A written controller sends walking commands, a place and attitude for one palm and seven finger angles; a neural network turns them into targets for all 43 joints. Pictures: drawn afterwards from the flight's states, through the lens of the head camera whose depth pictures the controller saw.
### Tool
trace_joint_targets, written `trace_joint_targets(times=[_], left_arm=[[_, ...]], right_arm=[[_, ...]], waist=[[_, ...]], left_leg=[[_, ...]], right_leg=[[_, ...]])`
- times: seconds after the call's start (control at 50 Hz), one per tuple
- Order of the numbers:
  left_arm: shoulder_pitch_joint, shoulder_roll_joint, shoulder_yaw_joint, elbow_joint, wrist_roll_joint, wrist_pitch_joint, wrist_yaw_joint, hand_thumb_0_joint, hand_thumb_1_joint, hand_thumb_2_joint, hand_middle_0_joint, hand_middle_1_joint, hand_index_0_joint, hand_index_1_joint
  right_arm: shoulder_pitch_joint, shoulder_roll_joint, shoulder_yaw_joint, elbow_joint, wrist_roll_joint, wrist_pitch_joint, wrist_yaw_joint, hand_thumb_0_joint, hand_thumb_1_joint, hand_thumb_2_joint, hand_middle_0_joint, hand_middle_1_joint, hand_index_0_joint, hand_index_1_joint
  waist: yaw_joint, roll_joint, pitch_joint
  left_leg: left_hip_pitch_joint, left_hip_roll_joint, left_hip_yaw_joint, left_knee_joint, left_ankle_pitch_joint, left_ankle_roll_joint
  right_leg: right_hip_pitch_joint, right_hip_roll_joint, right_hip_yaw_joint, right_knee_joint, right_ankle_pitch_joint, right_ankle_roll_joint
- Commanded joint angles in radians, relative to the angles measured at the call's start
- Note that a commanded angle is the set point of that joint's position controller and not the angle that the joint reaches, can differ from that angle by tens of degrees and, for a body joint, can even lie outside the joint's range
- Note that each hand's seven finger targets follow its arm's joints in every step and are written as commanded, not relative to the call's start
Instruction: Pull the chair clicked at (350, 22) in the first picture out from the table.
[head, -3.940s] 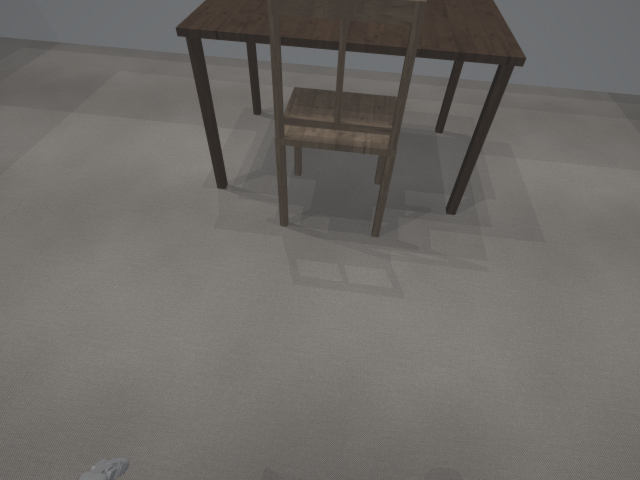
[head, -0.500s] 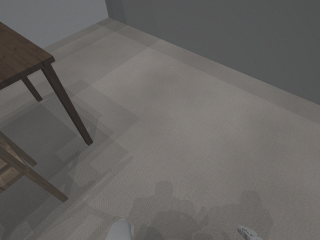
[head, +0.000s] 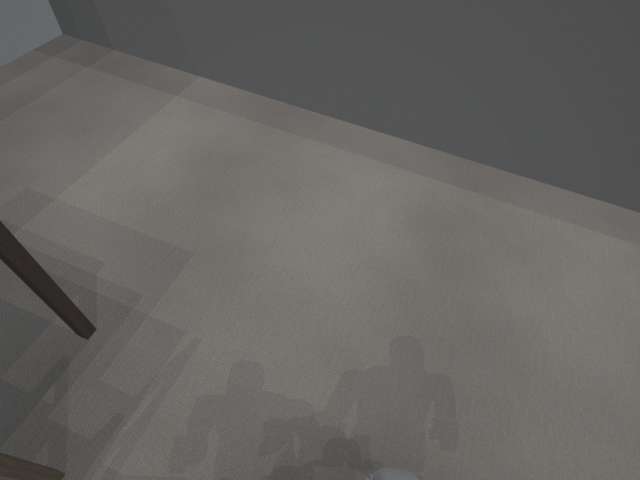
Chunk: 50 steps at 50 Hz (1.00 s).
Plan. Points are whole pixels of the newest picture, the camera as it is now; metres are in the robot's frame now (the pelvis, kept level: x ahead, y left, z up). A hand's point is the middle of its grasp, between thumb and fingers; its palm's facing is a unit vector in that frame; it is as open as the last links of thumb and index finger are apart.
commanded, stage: walk to a spot facing it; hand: left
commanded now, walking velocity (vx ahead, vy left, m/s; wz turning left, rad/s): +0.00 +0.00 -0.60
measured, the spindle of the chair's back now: out of the picture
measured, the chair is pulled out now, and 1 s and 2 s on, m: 0.00 0.00 0.00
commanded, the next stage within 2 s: turn to face it in 1.12 s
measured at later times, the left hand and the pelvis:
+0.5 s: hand (238, 470) +0.15 +0.11 -0.15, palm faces -0.24 -0.94 -0.23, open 7.4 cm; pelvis +0.01 -0.05 +0.00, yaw -17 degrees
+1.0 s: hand (253, 384) +0.27 +0.12 -0.18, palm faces -0.51 -0.84 -0.17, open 7.4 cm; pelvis +0.11 -0.02 +0.00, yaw -35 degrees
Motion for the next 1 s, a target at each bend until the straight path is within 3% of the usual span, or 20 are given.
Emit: trace_joint_targets(times=[0.0,0.06,0.1,0.12,0.14,0.16,0.18,0.2,0.28,0.48,0.56,0.6,0.62,0.64,0.66,0.68,0.72,0.8,0.86,0.98], left_arm=[[-0.084,0.015,-0.007,-0.107,-0.005,-0.033,0.000,0.000,0.900,0.900,-0.200,-0.300,-0.200,-0.300],[-0.082,0.011,-0.011,-0.108,-0.003,-0.048,0.003,0.000,0.900,0.900,-0.200,-0.300,-0.200,-0.300],[-0.019,0.036,-0.005,-0.090,-0.003,-0.060,0.008,0.000,0.900,0.900,-0.200,-0.300,-0.200,-0.300],[0.048,0.098,0.006,-0.071,0.001,-0.074,0.016,0.000,0.900,0.900,-0.200,-0.300,-0.200,-0.300],[0.104,0.234,0.028,-0.054,0.012,-0.086,0.033,0.000,0.900,0.900,-0.200,-0.300,-0.200,-0.300],[0.136,0.279,0.038,-0.046,-0.006,-0.076,0.046,0.000,0.900,0.900,-0.200,-0.300,-0.200,-0.300],[0.110,0.244,0.030,-0.051,-0.009,-0.072,0.051,0.000,0.900,0.900,-0.200,-0.300,-0.200,-0.300],[0.047,0.210,0.030,-0.063,-0.008,-0.074,0.056,0.000,0.900,0.900,-0.200,-0.300,-0.200,-0.300],[-0.052,0.134,0.000,-0.083,-0.013,-0.084,0.050,0.000,0.900,0.900,-0.200,-0.300,-0.200,-0.300],[0.044,0.167,0.009,-0.046,-0.003,-0.102,0.032,0.000,0.900,0.900,-0.200,-0.300,-0.200,-0.300],[0.022,0.177,0.014,-0.050,0.000,-0.101,0.031,0.000,0.900,0.900,-0.200,-0.300,-0.200,-0.300],[-0.014,0.166,0.013,-0.051,-0.005,-0.097,0.029,0.000,0.900,0.900,-0.200,-0.300,-0.200,-0.300],[-0.031,0.137,0.008,-0.059,-0.009,-0.093,0.027,0.000,0.900,0.900,-0.200,-0.300,-0.200,-0.300],[-0.021,0.069,-0.005,-0.069,-0.016,-0.090,0.020,0.000,0.900,0.900,-0.200,-0.300,-0.200,-0.300],[-0.014,0.029,-0.013,-0.092,-0.019,-0.091,0.011,0.000,0.900,0.900,-0.200,-0.300,-0.200,-0.300],[-0.052,0.073,0.000,-0.098,-0.003,-0.087,0.007,0.000,0.900,0.900,-0.200,-0.300,-0.200,-0.300],[-0.004,0.084,0.015,-0.047,0.008,-0.072,-0.007,0.000,0.900,0.900,-0.200,-0.300,-0.200,-0.300],[0.046,0.030,0.002,-0.013,0.004,-0.053,-0.009,0.000,0.900,0.900,-0.200,-0.300,-0.200,-0.300],[0.024,0.012,-0.004,-0.020,0.001,-0.042,-0.005,0.000,0.900,0.900,-0.200,-0.300,-0.200,-0.300],[-0.109,-0.007,-0.015,-0.063,0.002,-0.035,-0.004,0.000,0.900,0.900,-0.200,-0.300,-0.200,-0.300]], right_arm=[[0.067,-0.215,-0.070,-0.034,-0.005,-0.018,-0.001,0.000,-0.900,-0.900,0.200,0.300,0.200,0.300],[0.080,-0.234,-0.082,-0.016,-0.007,-0.015,0.006,0.000,-0.900,-0.900,0.200,0.300,0.200,0.300],[0.064,-0.233,-0.084,-0.016,-0.002,-0.013,0.010,0.000,-0.900,-0.900,0.200,0.300,0.200,0.300],[0.077,-0.206,-0.078,-0.022,0.006,-0.010,0.015,0.000,-0.900,-0.900,0.200,0.300,0.200,0.300],[0.055,-0.114,-0.050,-0.066,0.009,-0.004,0.022,0.000,-0.900,-0.900,0.200,0.300,0.200,0.300],[-0.006,-0.122,-0.041,-0.096,0.008,0.010,0.010,0.000,-0.900,-0.900,0.200,0.300,0.200,0.300],[-0.001,-0.127,-0.045,-0.093,0.012,0.017,0.004,0.000,-0.900,-0.900,0.200,0.300,0.200,0.300],[-0.019,-0.125,-0.043,-0.081,0.008,0.019,0.002,0.000,-0.900,-0.900,0.200,0.300,0.200,0.300],[0.026,-0.147,-0.046,-0.031,-0.003,0.021,0.006,0.000,-0.900,-0.900,0.200,0.300,0.200,0.300],[-0.125,-0.146,-0.047,-0.092,-0.004,-0.007,0.027,0.000,-0.900,-0.900,0.200,0.300,0.200,0.300],[-0.108,-0.136,-0.044,-0.104,0.006,-0.026,0.024,0.000,-0.900,-0.900,0.200,0.300,0.200,0.300],[-0.028,-0.134,-0.042,-0.078,0.009,-0.035,0.015,0.000,-0.900,-0.900,0.200,0.300,0.200,0.300],[0.057,-0.157,-0.044,-0.051,0.010,-0.044,0.005,0.000,-0.900,-0.900,0.200,0.300,0.200,0.300],[0.137,-0.235,-0.059,-0.025,0.004,-0.050,-0.004,0.000,-0.900,-0.900,0.200,0.300,0.200,0.300],[0.193,-0.327,-0.075,-0.028,-0.007,-0.048,-0.003,0.000,-0.900,-0.900,0.200,0.300,0.200,0.300],[0.158,-0.317,-0.068,-0.040,-0.005,-0.038,-0.003,0.000,-0.900,-0.900,0.200,0.300,0.200,0.300],[0.019,-0.208,-0.037,-0.068,-0.004,-0.043,-0.006,0.000,-0.900,-0.900,0.200,0.300,0.200,0.300],[0.053,-0.162,-0.020,-0.037,0.004,-0.055,-0.017,0.000,-0.900,-0.900,0.200,0.300,0.200,0.300],[0.097,-0.161,-0.024,-0.014,0.006,-0.054,-0.019,0.000,-0.900,-0.900,0.200,0.300,0.200,0.300],[0.152,-0.163,-0.040,0.032,0.000,-0.041,-0.015,0.000,-0.900,-0.900,0.200,0.300,0.200,0.300]], waist=[[-0.064,0.258,-0.092],[-0.064,0.286,-0.118],[-0.019,0.245,-0.141],[0.018,0.115,-0.182],[0.054,-0.243,-0.173],[0.077,-0.246,-0.194],[0.053,-0.157,-0.162],[0.034,-0.199,-0.131],[-0.022,-0.103,-0.108],[0.040,-0.110,-0.042],[0.022,-0.128,-0.038],[-0.023,-0.111,-0.054],[-0.061,-0.050,-0.081],[-0.094,0.176,-0.126],[-0.106,0.414,-0.126],[-0.101,0.285,-0.039],[-0.029,0.215,0.034],[-0.008,0.195,-0.019],[-0.013,0.190,-0.040],[-0.049,0.204,-0.021]], left_leg=[[0.161,0.250,-0.111,-0.119,0.395,0.117],[0.167,0.254,-0.080,-0.053,0.445,0.097],[0.096,0.237,-0.021,0.067,0.400,0.033],[-0.030,0.199,0.008,0.235,0.275,-0.030],[-0.341,0.052,0.020,0.470,-0.297,-0.089],[-0.401,0.008,-0.127,0.635,-0.415,-0.093],[-0.396,0.024,-0.198,0.698,-0.350,-0.081],[-0.435,0.023,-0.220,0.704,-0.291,-0.086],[-0.359,0.006,-0.213,0.649,-0.114,-0.117],[-0.342,-0.054,-0.215,0.391,-0.136,-0.105],[-0.203,-0.088,-0.215,0.228,-0.164,-0.081],[-0.011,-0.117,-0.190,0.057,-0.064,-0.073],[0.158,-0.101,-0.188,-0.060,-0.008,-0.068],[0.325,0.077,-0.372,-0.163,-0.153,-0.035],[0.347,0.340,-0.674,-0.278,-0.270,0.054],[0.182,0.401,-0.688,-0.323,-0.341,0.114],[0.035,0.268,-0.482,-0.323,-0.216,0.068],[0.106,0.171,-0.189,-0.205,0.408,0.037],[0.163,0.174,-0.121,-0.160,0.583,0.059],[0.227,0.201,-0.060,-0.124,0.611,0.091]], right_leg=[[-0.017,-0.008,-0.072,-0.225,-0.045,-0.013],[0.057,0.023,-0.102,-0.371,-0.028,-0.040],[0.214,0.031,-0.106,-0.566,0.148,-0.065],[0.395,-0.036,-0.016,-0.702,0.308,-0.096],[0.540,-0.298,0.355,-0.766,0.638,-0.196],[0.490,-0.381,0.411,-0.726,0.866,-0.287],[0.425,-0.351,0.327,-0.724,0.751,-0.308],[0.410,-0.280,0.321,-0.737,0.718,-0.277],[0.360,-0.167,0.193,-0.728,0.702,-0.234],[0.337,-0.163,0.402,-0.836,0.153,-0.283],[0.265,-0.158,0.439,-0.800,0.166,-0.277],[0.169,-0.099,0.407,-0.730,0.173,-0.232],[0.077,-0.040,0.355,-0.645,0.140,-0.192],[-0.082,0.074,0.251,-0.443,0.010,-0.143],[-0.247,0.147,0.081,-0.168,-0.206,-0.080],[-0.236,0.056,0.088,-0.033,-0.171,-0.077],[-0.172,0.018,0.067,0.053,-0.022,-0.060],[-0.139,0.012,0.022,0.117,0.096,-0.029],[-0.159,0.005,-0.006,0.087,0.112,-0.016],[-0.161,-0.019,-0.063,-0.129,0.116,-0.015]])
